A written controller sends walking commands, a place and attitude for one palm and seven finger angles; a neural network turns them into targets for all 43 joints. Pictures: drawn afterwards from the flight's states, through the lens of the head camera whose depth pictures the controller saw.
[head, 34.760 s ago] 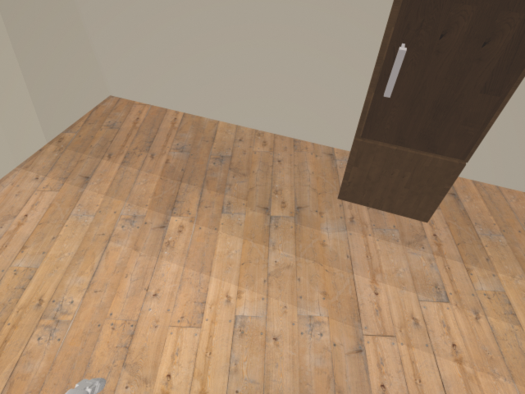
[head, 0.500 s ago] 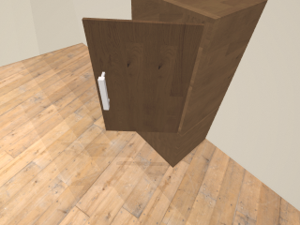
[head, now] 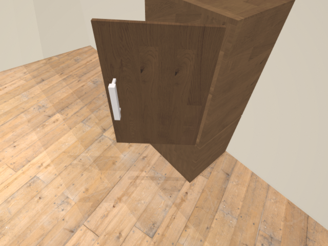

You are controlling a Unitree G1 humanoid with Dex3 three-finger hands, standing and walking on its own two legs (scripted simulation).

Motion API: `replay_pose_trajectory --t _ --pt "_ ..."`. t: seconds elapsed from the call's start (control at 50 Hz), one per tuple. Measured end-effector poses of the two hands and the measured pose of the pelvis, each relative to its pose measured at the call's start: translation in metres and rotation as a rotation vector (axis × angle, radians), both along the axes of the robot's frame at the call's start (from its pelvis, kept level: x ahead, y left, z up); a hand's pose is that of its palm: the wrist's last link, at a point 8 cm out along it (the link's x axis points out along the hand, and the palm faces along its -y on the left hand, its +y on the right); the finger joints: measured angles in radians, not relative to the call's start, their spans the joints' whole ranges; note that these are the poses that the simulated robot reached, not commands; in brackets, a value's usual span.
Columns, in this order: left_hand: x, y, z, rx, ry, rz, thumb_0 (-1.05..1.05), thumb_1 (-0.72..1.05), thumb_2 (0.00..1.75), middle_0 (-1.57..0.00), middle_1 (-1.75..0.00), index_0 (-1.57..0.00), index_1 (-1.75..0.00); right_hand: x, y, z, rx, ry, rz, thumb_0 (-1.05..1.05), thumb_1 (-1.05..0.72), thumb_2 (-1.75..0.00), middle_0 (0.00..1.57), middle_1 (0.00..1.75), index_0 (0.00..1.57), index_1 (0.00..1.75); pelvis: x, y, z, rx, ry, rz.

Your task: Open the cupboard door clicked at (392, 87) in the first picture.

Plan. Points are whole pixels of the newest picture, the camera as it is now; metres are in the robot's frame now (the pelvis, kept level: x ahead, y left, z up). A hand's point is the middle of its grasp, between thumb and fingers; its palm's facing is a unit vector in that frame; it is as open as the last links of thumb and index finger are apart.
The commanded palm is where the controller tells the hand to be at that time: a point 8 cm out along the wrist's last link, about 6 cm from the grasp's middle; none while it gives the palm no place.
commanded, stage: look again from close up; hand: left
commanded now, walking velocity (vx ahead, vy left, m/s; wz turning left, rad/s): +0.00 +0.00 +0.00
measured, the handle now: (116, 99) +0.63 +0.23 -0.03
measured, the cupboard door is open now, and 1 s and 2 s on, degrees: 48 48 48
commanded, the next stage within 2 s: shuffle to correct the standing spot in 0.08 s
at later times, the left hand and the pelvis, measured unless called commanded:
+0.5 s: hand out of the picture +0.00 +0.16 -0.18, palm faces +0.06 -0.99 -0.14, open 7.4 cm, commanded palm none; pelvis +0.04 +0.00 +0.00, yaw -1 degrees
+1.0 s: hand out of the picture +0.14 +0.18 -0.18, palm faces +0.01 -0.97 -0.22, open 7.3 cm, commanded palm none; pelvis +0.10 +0.00 +0.00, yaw -2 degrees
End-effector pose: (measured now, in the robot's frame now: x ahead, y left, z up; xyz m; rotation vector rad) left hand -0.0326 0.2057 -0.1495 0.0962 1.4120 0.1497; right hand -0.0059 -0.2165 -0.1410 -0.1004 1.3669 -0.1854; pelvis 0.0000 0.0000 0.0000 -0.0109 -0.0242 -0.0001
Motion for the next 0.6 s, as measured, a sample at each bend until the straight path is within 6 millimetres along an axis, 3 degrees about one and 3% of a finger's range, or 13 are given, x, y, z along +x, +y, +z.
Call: replay_pose_trajectory --t 0.32,0.5,0.6 --pt "0.014 0.002 0.005 0.011 0.01 -0.007 0.01 0.91 0.9 -0.2 -0.29 -0.19 -0.3 0.015 -0.006 0.002 0.001 0.003 0.006 0.0 -0.91 -0.9 0.2 0.3 0.2 0.3 0.015 -0.003 0.003 0.003 0.0 -0.008" --pt "0.027 0.001 -0.003 -0.022 0.029 0.013 0.01 0.91 0.9 -0.2 -0.29 -0.19 -0.3 0.024 -0.002 -0.001 -0.013 0.017 -0.006 0.0 -0.91 -0.9 0.2 0.3 0.2 0.3 0.039 0.002 -0.003 -0.002 -0.002 -0.02" --pt "0.047 0.004 -0.004 -0.027 0.046 -0.002 0.01 0.91 0.9 -0.2 -0.29 -0.19 -0.3 0.032 0.004 -0.003 -0.009 0.033 -0.032 0.0 -0.91 -0.9 0.2 0.3 0.2 0.3 0.06 0.006 -0.004 0.008 0.007 -0.037"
